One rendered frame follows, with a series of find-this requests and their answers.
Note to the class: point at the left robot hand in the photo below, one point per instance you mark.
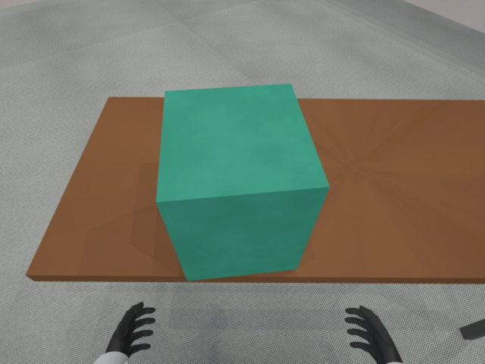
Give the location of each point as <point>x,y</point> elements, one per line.
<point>124,335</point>

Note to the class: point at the right robot hand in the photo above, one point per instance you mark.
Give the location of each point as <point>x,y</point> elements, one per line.
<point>381,346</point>

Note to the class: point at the table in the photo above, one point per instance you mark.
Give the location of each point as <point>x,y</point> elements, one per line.
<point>406,203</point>

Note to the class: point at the carton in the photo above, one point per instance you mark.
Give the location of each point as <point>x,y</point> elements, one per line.
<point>240,183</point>

